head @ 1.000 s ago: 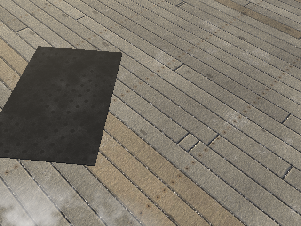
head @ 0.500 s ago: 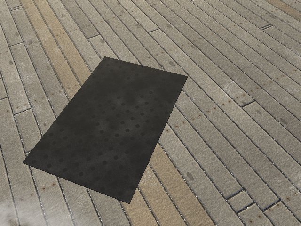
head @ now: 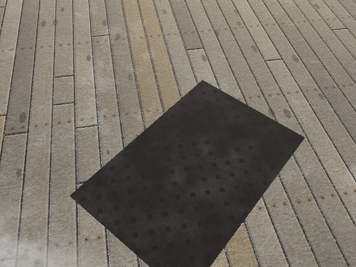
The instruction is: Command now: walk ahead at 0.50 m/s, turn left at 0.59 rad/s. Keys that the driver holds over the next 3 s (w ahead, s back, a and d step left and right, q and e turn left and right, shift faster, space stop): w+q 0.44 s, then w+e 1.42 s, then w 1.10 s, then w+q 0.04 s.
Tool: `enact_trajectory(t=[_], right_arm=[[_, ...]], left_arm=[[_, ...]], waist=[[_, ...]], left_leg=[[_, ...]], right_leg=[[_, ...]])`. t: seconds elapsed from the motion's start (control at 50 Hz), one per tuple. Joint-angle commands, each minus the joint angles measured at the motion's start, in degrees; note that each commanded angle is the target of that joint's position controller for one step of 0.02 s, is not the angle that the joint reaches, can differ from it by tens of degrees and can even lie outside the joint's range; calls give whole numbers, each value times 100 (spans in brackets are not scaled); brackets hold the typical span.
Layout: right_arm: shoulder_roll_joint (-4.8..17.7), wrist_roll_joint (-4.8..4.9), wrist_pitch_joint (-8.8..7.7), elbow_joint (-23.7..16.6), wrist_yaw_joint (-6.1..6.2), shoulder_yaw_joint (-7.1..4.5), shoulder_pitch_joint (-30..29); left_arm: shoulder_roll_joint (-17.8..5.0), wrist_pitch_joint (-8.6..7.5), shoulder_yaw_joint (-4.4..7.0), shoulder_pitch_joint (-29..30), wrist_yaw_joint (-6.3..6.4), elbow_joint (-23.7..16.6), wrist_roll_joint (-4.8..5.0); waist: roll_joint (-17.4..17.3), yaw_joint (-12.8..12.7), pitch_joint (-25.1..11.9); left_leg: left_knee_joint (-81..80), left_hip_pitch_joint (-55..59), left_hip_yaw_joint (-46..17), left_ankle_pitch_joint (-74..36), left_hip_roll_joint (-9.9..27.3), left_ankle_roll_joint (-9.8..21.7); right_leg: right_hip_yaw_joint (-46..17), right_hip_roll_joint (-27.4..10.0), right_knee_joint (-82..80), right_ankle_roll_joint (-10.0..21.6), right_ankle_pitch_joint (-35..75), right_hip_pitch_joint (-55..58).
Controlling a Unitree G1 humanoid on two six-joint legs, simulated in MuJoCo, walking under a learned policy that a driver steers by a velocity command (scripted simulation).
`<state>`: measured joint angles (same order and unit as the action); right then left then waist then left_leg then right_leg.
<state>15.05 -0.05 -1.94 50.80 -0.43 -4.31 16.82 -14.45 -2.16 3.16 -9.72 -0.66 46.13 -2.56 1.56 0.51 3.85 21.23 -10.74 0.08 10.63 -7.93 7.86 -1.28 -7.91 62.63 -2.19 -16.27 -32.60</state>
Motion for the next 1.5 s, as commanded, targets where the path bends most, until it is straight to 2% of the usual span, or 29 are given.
enact_trajectory(t=[0.02, 0.22, 0.26, 0.3, 0.32, 0.34, 0.36, 0.38, 0.4, 0.42, 0.52, 0.64, 0.72, 0.78, 0.8, 0.82, 0.84, 0.86, 0.92, 1.12, 1.22, 1.28, 1.3, 1.32, 1.34, 1.36, 1.4, 1.42, 1.5], right_arm=[[841, 6, -159, -326, 16, -172, 206], [942, -76, -133, -246, 109, -178, 1109], [1051, -90, -135, -323, 152, -204, 895], [1180, -89, -168, -420, 109, -231, 552], [1098, -39, -208, -448, 49, -209, 472], [539, 91, -242, -667, 17, -64, 685], [474, 101, -217, -835, 27, -41, 1164], [792, -81, -111, -595, 78, -72, 1110], [778, -132, -75, -572, 18, -68, 720], [656, -127, -47, -604, -30, -50, 533], [366, -234, 84, -703, -196, 43, 305], [119, -233, -19, -1158, -285, 287, -1241], [312, -170, -99, -1275, -189, 286, -1579], [515, -228, -234, -1010, -55, 188, -692], [845, -346, -311, -815, 31, 74, 113], [1421, -452, -315, -840, 116, -56, 713], [1480, -285, -211, -782, 124, -110, 713], [956, -228, -181, -849, 101, 24, 291], [331, -147, -288, -828, 98, 181, -266], [477, -114, -444, -387, 96, 66, 248], [749, -120, -343, -166, 144, -21, 620], [1024, -132, -206, -92, 176, -81, 648], [1092, -115, -143, -109, 175, -92, 611], [1027, -128, -127, -221, 166, -65, 565], [280, -73, -167, -656, 54, 102, 812], [692, -129, -236, -857, 27, 26, 150], [599, -65, -355, -955, 13, 89, -248], [584, -113, -338, -883, 29, 83, -175], [455, -293, 11, -871, -7, 106, 80]], left_arm=[[-408, 92, 87, -77, -24, -306, -20], [-474, -39, -34, 1611, -101, -1026, 89], [-597, -90, -14, 1288, -79, -1007, 111], [-845, -161, 94, 158, 27, -682, 128], [-1038, -237, 167, -666, 106, -513, 76], [-1515, -252, 264, -1454, 212, -541, -86], [-1744, -169, 317, -1106, 187, -568, -50], [-1197, -108, 231, -612, 147, -679, 15], [-728, -104, 116, -333, 129, -705, 63], [-538, -117, 57, -214, 119, -656, 51], [-598, -421, 47, -774, -15, -151, 150], [-695, -336, 70, -1121, -61, 162, 232], [-973, -261, 153, -1480, -49, 320, 194], [-974, -206, 162, -1400, -21, 351, 226], [-766, -225, 106, -1360, -27, 265, 266], [-183, -241, -33, -1441, -29, -51, 386], [-536, -153, 71, -1571, 24, -84, 298], [-703, -69, 139, -1467, 34, 34, 218], [-465, 58, 147, -1225, -100, 78, 120], [-177, 214, 31, 368, -361, -524, 68], [-273, 204, -4, 1013, -417, -843, 16], [-444, 187, 88, 426, -319, -748, -6], [-554, 130, 166, -308, -257, -538, -20], [-886, 86, 313, -1310, -160, -225, -79], [-1683, 98, 506, -1309, -78, -275, -53], [-1748, 165, 529, -1483, -51, -415, 144], [-1261, 173, 404, -999, 31, -277, 205], [-1038, 132, 336, -748, 49, -288, 210], [-887, -63, 260, -636, 4, -284, 270]], waist=[[-326, -65, -252], [-572, 491, -60], [-648, 262, -98], [-558, -265, -570], [-238, -691, -1082], [552, -837, -2028], [1858, -305, -2346], [754, -126, -1459], [61, -143, -777], [-33, -68, -424], [440, 52, -352], [372, -172, -129], [398, -265, -199], [180, 206, -552], [-268, 531, -1117], [-1325, 683, -1848], [-1550, 562, -1889], [-891, 345, -1158], [-877, -20, -277], [-623, 40, 31], [-582, 194, 168], [-724, -123, -325], [-623, -454, -764], [-230, -893, -1355], [1229, -530, -1882], [628, -821, -2251], [-87, -480, -844], [-239, -220, -531], [-109, 144, -529]], left_leg=[[-985, 222, -1506, -1708, 1433, 775], [-468, 1278, -2023, -2448, 1540, 533], [-235, 1127, -2137, -2723, 1574, 334], [795, 705, -2015, -3722, 1304, 70], [2010, 199, -1728, -3294, 907, -68], [3783, -827, -1215, -1155, 435, -227], [4838, -2115, -790, 2085, -147, -282], [5329, -2509, -817, 1669, 425, -267], [5194, -2452, -709, 1191, 638, -306], [4878, -2318, -642, 950, 819, -342], [4222, -2156, -689, 608, 815, -451], [2008, -1970, 156, -418, 1066, -790], [1302, -1486, 224, -292, 904, -766], [389, -10, 173, -205, 748, -555], [205, 1197, -472, 98, 1360, -348], [-190, 2652, -2383, 960, 2988, 13], [-626, 2339, -3592, 1277, 3426, 367], [-670, 1767, -2937, 1585, 3150, 300], [-1128, 583, -1247, 291, 2431, -14], [-1323, 669, 691, -1470, 2172, 26], [-951, 1288, 1136, -2434, 2387, -114], [570, 1665, 1419, -5008, 2393, -213], [1692, 1445, 1504, -4972, 2328, -272], [3280, 414, 1544, -3627, 2189, -463], [5375, -2214, 1433, 1225, 1260, -830], [6207, -3045, 112, 2025, 726, -904], [5542, -3268, -164, 927, 1326, -787], [5077, -2881, -187, 818, 1465, -796], [4273, -2151, -125, 776, 1481, -1024]], right_leg=[[148, 65, -498, -141, 545, -412], [66, 582, -2597, 42, 1375, -622], [10, 695, -3019, 180, 1152, 138], [147, 997, -3354, 380, 768, 1840], [-118, 644, -3629, 552, 786, 3090], [-1831, -905, -3865, 863, -632, 4532], [-4411, -1842, -4715, 1394, -778, 4885], [-4022, -1708, -4705, 1415, -1333, 4069], [-3034, -1398, -4782, 1332, -1120, 3306], [-2213, -1087, -4943, 1170, -458, 2788], [-905, -632, -5199, 1290, 1750, 2392], [-305, -151, -5349, 1300, 2170, 2269], [-641, -382, -4952, 1238, 2532, 2573], [-651, -187, -3823, 1027, 2782, 2444], [-378, 187, -2618, 882, 2250, 1868], [191, 887, -876, 631, -79, 323], [68, 1072, 39, 701, -1436, -396], [-225, 707, 375, 767, -1127, -573], [-145, 336, 84, 596, -284, -312], [247, 284, -1393, 345, 1518, -672], [770, 500, -2462, 731, 1065, -237], [1087, 1094, -2705, 1118, 127, 735], [1071, 1332, -3032, 1281, 140, 1625], [409, 1034, -3356, 1520, 40, 3141], [-2540, -803, -3639, 2301, -257, 5038], [-4330, -1220, -4530, 2588, 37, 5215], [-2639, -874, -4605, 2221, 1257, 3902], [-2147, -543, -4661, 1998, 1854, 3242], [-1454, -53, -4912, 1964, 2663, 2291]])
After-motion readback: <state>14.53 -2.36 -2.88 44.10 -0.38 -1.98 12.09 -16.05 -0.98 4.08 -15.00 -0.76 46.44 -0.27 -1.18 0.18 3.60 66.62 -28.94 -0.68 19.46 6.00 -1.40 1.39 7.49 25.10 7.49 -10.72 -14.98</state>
